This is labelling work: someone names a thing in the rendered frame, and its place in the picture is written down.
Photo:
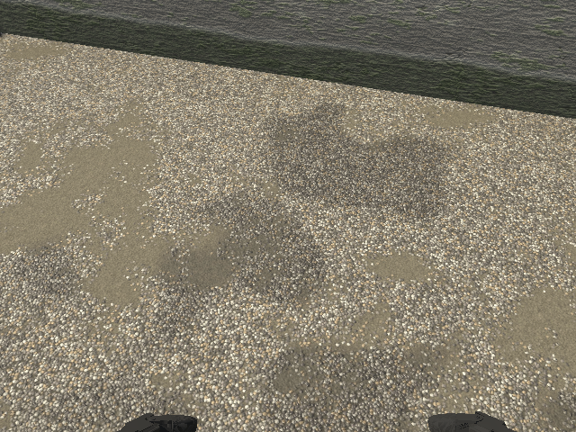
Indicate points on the right robot hand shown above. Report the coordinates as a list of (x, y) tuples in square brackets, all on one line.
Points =
[(461, 422)]

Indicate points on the left robot hand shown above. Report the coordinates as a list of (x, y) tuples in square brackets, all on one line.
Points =
[(165, 423)]

